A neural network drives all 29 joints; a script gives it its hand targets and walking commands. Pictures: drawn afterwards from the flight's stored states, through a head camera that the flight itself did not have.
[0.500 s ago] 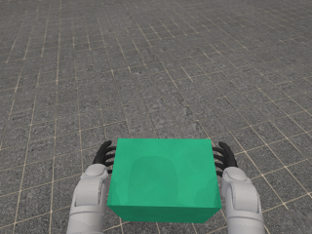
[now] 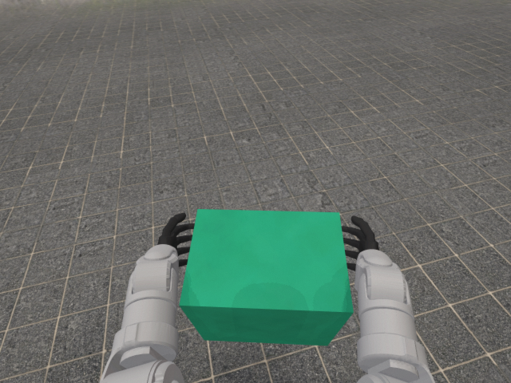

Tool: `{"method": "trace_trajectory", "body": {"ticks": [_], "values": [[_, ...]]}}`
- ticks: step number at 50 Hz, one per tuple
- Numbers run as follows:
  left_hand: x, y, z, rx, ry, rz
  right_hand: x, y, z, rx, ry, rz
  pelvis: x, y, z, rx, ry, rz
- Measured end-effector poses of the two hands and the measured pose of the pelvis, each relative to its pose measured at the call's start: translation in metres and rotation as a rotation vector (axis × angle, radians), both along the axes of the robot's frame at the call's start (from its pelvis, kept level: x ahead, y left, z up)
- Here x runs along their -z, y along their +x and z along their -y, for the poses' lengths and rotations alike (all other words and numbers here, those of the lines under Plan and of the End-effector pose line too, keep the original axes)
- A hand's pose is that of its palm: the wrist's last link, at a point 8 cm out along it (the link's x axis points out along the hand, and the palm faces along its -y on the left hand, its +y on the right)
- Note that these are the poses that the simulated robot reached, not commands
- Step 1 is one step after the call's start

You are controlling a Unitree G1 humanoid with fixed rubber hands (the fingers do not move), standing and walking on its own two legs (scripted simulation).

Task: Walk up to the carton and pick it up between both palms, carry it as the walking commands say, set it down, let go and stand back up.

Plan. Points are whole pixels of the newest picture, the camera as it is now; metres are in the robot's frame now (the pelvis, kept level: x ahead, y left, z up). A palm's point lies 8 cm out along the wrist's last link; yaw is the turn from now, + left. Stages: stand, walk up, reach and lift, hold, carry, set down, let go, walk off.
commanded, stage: set down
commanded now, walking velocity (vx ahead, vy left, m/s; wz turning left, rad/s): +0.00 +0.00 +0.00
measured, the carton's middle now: (266, 281) +0.32 -0.01 -0.04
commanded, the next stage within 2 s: none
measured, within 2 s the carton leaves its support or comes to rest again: neither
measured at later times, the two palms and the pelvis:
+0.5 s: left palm (184, 272) +0.35 +0.15 -0.05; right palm (354, 282) +0.32 -0.17 -0.05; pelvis +0.02 +0.01 -0.01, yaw -1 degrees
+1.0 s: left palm (198, 282) +0.38 +0.14 -0.13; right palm (348, 293) +0.35 -0.18 -0.15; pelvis -0.01 +0.01 -0.08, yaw -1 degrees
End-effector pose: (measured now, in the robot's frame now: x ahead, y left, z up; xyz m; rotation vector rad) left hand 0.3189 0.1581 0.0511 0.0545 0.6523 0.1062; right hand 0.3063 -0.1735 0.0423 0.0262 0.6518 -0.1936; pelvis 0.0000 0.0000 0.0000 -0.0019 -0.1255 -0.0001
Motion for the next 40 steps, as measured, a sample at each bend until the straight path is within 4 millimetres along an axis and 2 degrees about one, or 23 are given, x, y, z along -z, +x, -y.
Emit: {"method": "trace_trajectory", "body": {"ticks": [6,12,22,30,40], "values": [[0.019,0.014,0.005,0.041,0.009,-0.029,0.021,0.005,0.006,0.018,0.004,-0.033,0.002,0.003,0.002,-0.002,-0.001,-0.046],[0.049,0.020,0.012,0.051,0.002,-0.056,0.046,0.008,0.012,0.033,-0.022,-0.064,0.003,0.011,0.000,0.014,0.003,-0.131],[0.087,0.024,0.005,0.016,-0.007,-0.069,0.085,0.014,0.003,0.036,-0.020,-0.081,0.007,0.020,-0.008,0.020,0.006,-0.293],[0.118,0.034,0.005,0.016,-0.009,-0.070,0.118,0.017,0.002,0.043,-0.015,-0.087,0.020,0.015,-0.016,0.019,0.014,-0.423],[0.156,0.047,0.013,0.014,-0.022,-0.055,0.157,0.028,0.010,0.054,-0.008,-0.075,0.047,0.000,-0.016,0.027,0.031,-0.571]]}}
